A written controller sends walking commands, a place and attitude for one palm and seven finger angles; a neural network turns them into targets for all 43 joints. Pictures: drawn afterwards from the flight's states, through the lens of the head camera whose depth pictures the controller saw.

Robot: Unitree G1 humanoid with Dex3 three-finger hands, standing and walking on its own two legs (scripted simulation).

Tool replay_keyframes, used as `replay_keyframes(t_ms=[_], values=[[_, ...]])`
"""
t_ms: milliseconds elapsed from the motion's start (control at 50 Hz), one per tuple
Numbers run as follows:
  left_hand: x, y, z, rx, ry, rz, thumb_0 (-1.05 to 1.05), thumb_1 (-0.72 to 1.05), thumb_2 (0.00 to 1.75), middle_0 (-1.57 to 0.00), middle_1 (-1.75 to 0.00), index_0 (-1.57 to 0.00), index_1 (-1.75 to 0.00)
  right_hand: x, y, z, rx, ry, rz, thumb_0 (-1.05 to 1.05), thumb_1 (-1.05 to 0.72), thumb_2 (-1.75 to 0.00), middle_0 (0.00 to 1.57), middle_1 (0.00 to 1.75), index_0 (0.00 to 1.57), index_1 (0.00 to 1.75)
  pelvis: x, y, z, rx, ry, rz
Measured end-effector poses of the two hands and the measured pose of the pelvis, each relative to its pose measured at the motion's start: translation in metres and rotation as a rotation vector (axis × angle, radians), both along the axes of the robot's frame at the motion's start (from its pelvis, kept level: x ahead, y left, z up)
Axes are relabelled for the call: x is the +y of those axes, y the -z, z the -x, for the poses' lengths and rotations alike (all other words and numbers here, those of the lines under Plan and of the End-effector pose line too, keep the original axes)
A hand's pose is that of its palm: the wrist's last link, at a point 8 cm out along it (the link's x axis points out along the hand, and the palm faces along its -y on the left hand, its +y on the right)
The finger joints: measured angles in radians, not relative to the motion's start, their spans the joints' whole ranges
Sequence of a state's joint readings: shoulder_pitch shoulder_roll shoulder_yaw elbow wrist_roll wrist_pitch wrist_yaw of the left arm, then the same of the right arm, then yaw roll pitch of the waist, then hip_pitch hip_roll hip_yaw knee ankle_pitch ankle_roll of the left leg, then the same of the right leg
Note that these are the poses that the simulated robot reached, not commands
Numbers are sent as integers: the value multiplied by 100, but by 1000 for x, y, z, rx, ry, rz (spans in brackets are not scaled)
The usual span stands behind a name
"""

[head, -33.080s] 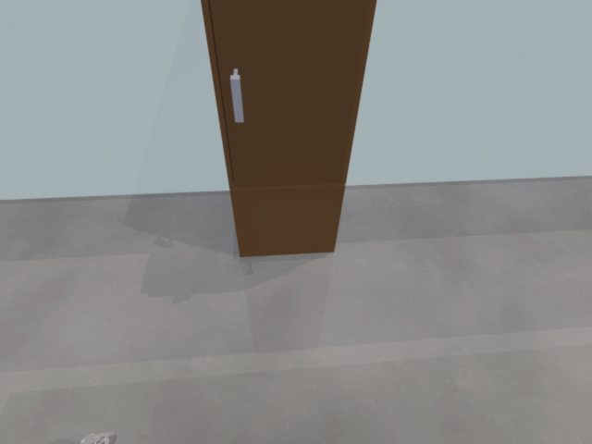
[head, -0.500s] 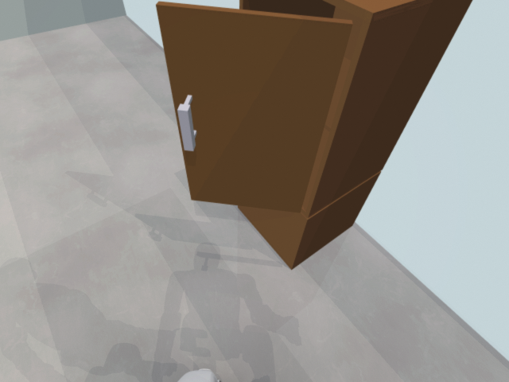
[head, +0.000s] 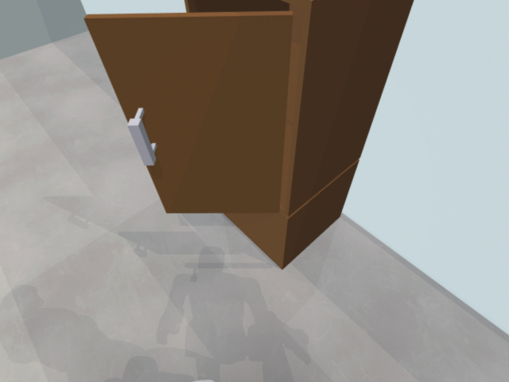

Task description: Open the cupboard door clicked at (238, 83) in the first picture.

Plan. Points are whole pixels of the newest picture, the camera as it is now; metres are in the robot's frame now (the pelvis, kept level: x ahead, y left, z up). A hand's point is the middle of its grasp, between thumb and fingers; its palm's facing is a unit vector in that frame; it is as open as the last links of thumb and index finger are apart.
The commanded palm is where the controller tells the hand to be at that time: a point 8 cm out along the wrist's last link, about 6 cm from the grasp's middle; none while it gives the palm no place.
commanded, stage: come to a stop and stand still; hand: left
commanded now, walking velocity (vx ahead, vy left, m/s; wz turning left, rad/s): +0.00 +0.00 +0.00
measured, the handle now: (145, 137) +0.61 +0.29 +0.01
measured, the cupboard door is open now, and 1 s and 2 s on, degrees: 47 47 47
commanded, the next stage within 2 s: look again from close up in 0.44 s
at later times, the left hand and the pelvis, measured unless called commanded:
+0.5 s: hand out of the picture +0.01 +0.14 -0.16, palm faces +0.07 -0.98 -0.19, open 7.3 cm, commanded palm none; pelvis +0.01 -0.03 +0.01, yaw +1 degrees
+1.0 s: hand out of the picture +0.00 +0.19 -0.16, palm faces +0.03 -0.98 -0.20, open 7.3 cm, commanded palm none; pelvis +0.00 +0.02 +0.01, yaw +0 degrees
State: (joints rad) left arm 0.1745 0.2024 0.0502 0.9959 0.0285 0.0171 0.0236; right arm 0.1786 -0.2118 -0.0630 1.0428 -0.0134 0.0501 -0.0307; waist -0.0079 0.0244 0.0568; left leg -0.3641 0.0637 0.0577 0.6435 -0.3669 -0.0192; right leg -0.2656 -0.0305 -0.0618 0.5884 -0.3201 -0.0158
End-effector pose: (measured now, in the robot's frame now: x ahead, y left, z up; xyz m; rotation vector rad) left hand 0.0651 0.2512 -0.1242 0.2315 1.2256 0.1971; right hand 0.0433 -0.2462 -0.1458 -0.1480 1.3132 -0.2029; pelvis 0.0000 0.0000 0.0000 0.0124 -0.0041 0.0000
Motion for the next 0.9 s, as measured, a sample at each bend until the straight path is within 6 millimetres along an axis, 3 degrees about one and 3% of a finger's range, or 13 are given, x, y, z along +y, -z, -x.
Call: replay_keyframes(t_ms=[120,260,440,600,720,900], values=[[-31,3,-2,9,13,50,0,91,90,-20,-30,-20,-30,-14,-7,35,85,24,4,0,-91,-90,19,29,20,30,-14,-6,-5,-2,-6,0],[-48,10,7,23,-36,90,0,95,90,-20,-30,-21,-30,-1,-11,64,167,3,-22,0,-91,-90,19,29,20,30,-25,-10,-5,-13,-14,9],[-54,8,50,124,-69,87,0,94,90,-20,-30,-20,-30,17,-7,67,167,-5,-83,0,-91,-90,20,29,20,30,-30,-13,-4,-25,-16,9],[-70,12,90,198,-81,118,1,92,90,-20,-30,-20,-30,17,-7,56,141,-19,-69,0,-91,-90,20,29,20,30,-24,-11,-2,-9,-4,27],[-60,18,101,217,-72,139,1,91,90,-20,-30,-21,-30,21,-6,44,48,-18,-38,1,-92,-90,19,29,20,30,-5,-5,0,-13,-5,34],[-26,13,79,149,-57,109,1,91,90,-20,-30,-20,-30,42,-8,45,38,-45,-42,1,-94,-90,20,29,20,30,13,-8,-1,-13,1,14]])
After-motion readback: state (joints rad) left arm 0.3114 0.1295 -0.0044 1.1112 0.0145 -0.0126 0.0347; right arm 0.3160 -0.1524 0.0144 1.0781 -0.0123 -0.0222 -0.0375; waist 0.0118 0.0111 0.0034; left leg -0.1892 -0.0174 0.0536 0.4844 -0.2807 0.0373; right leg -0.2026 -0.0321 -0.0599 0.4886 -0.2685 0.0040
